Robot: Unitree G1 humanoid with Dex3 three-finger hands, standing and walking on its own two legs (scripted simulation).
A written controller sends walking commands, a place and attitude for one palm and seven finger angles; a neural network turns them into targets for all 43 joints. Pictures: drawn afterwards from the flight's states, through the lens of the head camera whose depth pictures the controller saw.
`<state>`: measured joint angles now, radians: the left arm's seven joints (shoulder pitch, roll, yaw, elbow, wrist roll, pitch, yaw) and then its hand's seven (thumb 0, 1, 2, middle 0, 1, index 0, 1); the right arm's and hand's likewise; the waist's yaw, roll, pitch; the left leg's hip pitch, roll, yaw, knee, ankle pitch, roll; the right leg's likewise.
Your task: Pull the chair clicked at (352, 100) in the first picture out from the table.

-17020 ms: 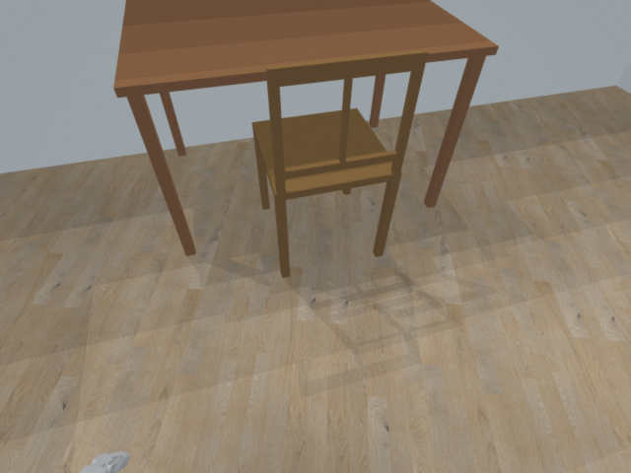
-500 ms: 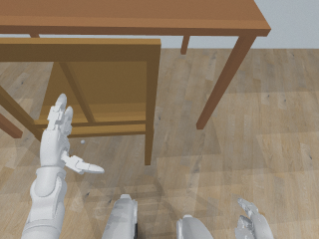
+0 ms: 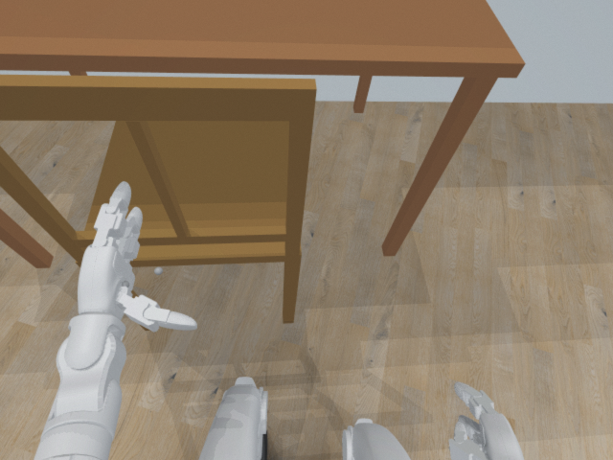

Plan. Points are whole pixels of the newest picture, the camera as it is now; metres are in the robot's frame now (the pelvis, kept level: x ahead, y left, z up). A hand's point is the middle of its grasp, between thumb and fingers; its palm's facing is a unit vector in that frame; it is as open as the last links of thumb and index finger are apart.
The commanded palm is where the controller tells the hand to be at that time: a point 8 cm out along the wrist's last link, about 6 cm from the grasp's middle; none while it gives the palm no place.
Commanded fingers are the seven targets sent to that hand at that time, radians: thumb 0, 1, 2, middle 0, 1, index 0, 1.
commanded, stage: aim the fingers beside a spindle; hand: left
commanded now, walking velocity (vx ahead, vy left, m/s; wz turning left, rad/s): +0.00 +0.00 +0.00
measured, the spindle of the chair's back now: (163, 186) +0.48 +0.24 +0.01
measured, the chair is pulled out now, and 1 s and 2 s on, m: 0.00 0.00 0.00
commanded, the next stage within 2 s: push the fingers through the gap in 0.58 s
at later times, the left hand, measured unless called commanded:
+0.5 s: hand (178, 278) +0.33 +0.18 +0.03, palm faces +0.06 -1.00 -0.03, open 16.9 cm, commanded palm +0.31 +0.25 +0.04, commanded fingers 0.00 -0.50 0.30 -0.06 -0.08 -0.06 -0.08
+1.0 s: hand (161, 247) +0.37 +0.21 +0.03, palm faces +0.15 -0.99 -0.06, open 16.9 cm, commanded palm +0.34 +0.24 +0.03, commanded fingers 0.00 -0.50 0.30 -0.06 -0.08 -0.06 -0.08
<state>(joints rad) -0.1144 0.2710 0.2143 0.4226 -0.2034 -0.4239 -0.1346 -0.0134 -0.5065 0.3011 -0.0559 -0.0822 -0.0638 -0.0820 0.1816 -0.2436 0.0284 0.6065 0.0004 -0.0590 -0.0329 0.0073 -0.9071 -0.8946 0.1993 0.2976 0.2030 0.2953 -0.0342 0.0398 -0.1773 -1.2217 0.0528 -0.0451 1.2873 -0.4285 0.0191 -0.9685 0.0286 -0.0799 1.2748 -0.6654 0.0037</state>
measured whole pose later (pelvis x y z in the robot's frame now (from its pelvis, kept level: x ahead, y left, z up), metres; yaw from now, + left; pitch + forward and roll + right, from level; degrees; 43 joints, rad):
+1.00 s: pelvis +0.00 -0.01 -0.01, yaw +0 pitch +22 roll -5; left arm -0.22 0.30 0.27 0.48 -0.18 -0.44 -0.11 -0.02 -0.51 0.30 -0.06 -0.08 -0.07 -0.08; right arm 0.18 -0.24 0.02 0.62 -0.01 -0.05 -0.03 0.01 -0.91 -0.89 0.20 0.30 0.20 0.30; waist -0.05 0.04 -0.17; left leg -1.27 0.06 -0.05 1.32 -0.44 0.01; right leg -1.02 0.04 -0.08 1.31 -0.68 -0.01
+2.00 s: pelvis +0.01 +0.00 -0.01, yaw -2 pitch +25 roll -5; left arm -0.54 0.40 0.38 0.80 -0.14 -0.45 -0.16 -0.02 -0.50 0.30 -0.06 -0.08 -0.06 -0.08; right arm 0.27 -0.25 0.02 0.66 -0.03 0.02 0.00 0.00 -0.91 -0.89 0.20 0.30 0.20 0.30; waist -0.10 0.05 -0.17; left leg -1.30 0.08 -0.03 1.30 -0.44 0.02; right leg -1.06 0.05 -0.06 1.29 -0.66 0.00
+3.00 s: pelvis +0.01 -0.01 +0.00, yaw -2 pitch +24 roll -5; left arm -0.51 0.37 0.36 0.82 -0.15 -0.46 -0.11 -0.01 -0.06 0.49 -0.42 -1.26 -0.38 -1.26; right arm 0.26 -0.25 0.01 0.65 -0.02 0.05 0.00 0.00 -0.91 -0.89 0.20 0.30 0.20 0.30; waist -0.10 0.04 -0.17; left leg -1.27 0.08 -0.03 1.28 -0.44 0.01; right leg -1.03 0.05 -0.06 1.27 -0.66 0.00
